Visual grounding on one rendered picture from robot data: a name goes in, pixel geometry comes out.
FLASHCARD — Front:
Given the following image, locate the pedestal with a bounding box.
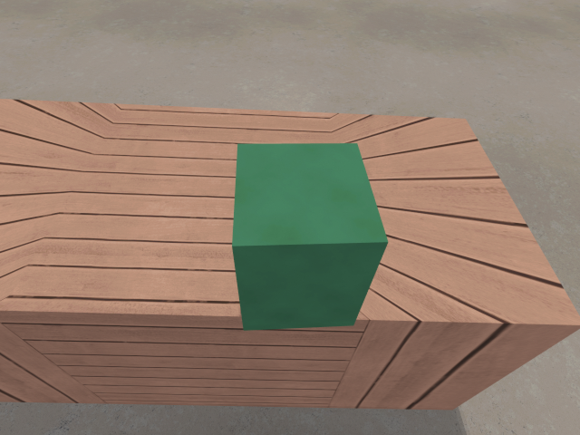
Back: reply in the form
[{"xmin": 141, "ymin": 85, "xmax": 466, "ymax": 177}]
[{"xmin": 0, "ymin": 99, "xmax": 580, "ymax": 410}]

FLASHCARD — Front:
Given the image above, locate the carton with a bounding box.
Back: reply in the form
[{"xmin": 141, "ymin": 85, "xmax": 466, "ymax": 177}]
[{"xmin": 232, "ymin": 143, "xmax": 388, "ymax": 331}]

